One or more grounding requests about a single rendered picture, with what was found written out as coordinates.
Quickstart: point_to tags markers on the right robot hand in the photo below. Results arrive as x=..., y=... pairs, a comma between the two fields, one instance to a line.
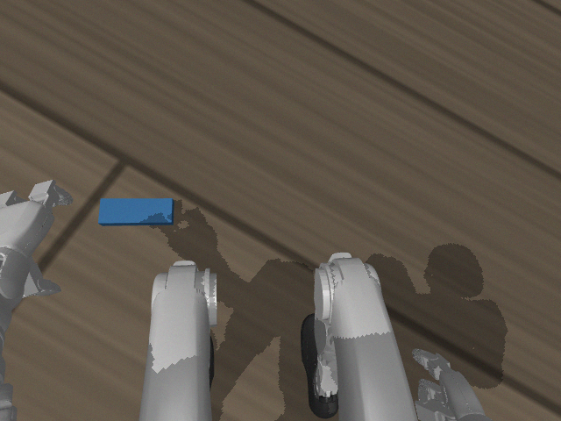
x=450, y=401

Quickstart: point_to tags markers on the left robot hand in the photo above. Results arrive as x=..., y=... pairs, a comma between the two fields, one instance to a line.
x=24, y=224

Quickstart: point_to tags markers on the right robot foot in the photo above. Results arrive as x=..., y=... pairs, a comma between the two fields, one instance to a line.
x=320, y=406

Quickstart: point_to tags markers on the left robot arm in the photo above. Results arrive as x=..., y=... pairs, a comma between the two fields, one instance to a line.
x=14, y=269

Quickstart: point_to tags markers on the small box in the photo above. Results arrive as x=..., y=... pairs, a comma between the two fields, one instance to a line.
x=136, y=211

